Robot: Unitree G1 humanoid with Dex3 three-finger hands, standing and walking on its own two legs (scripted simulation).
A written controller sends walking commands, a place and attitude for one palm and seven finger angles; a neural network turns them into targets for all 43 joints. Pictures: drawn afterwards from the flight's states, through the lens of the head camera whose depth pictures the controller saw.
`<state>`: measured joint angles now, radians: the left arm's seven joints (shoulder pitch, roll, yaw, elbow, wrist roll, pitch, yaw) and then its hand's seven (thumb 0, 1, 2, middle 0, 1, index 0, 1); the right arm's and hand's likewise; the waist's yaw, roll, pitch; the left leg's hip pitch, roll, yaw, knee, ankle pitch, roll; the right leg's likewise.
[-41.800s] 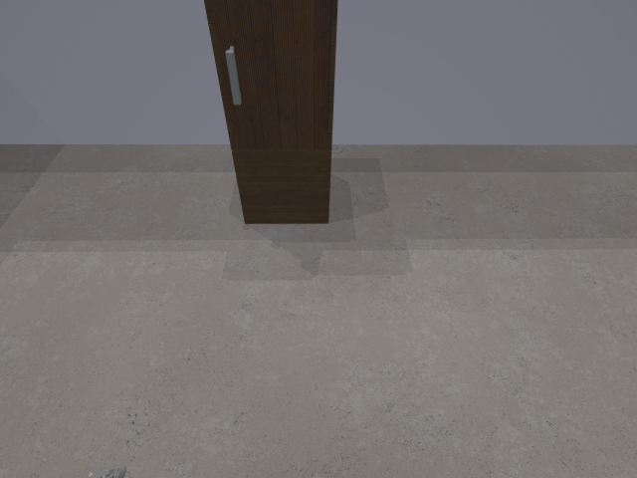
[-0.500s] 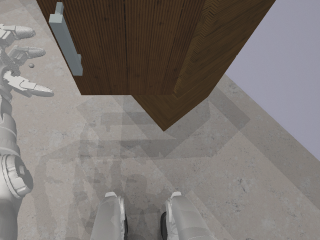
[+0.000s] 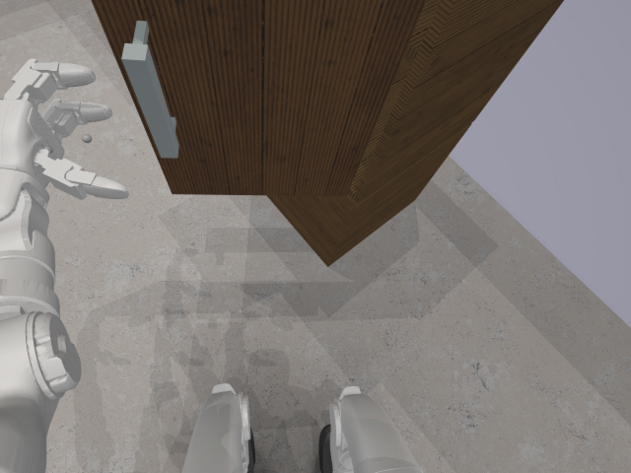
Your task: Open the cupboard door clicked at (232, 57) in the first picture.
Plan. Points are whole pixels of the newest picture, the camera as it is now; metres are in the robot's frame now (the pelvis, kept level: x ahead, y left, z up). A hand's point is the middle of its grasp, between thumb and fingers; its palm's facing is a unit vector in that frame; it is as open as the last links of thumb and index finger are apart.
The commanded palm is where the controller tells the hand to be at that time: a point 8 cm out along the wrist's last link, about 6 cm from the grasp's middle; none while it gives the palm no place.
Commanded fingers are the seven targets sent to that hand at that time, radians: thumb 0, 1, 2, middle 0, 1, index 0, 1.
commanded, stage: move the hooked fingers beside the handle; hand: left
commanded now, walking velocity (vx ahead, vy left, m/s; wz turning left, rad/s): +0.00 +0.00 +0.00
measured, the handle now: (157, 96) +0.56 +0.18 +0.06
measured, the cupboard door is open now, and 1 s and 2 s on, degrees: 54 54 54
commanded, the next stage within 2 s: slide the fingers in behind the handle in 0.34 s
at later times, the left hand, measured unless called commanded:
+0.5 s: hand (88, 135) +0.50 +0.25 +0.05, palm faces +0.01 -1.00 -0.02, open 14.0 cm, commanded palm +0.49 +0.27 +0.05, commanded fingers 0.00 -0.50 0.30 -0.30 -1.20 -0.30 -1.20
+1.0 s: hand (128, 137) +0.49 +0.20 +0.06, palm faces +0.01 -1.00 -0.02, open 14.0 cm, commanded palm +0.47 +0.24 +0.05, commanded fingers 0.00 -0.50 0.30 -0.30 -1.20 -0.30 -1.20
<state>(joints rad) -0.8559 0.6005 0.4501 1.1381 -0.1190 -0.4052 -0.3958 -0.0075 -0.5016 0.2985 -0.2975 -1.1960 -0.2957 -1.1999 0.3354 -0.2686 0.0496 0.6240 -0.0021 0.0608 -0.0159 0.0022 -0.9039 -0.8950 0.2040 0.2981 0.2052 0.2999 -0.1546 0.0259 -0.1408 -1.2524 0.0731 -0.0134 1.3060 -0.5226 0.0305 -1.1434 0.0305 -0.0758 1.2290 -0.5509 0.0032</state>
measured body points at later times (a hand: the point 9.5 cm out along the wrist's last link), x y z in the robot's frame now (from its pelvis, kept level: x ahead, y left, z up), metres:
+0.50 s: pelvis +0.00 +0.00 -0.01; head +0.16 +0.04 +0.41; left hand +0.49 +0.30 +0.06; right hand +0.03 -0.27 -0.11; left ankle +0.04 +0.10 -0.62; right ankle +0.01 -0.13 -0.62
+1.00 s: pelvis +0.00 -0.01 +0.00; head +0.15 +0.02 +0.42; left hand +0.49 +0.26 +0.06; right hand +0.03 -0.27 -0.11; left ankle +0.04 +0.10 -0.62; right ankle +0.01 -0.13 -0.62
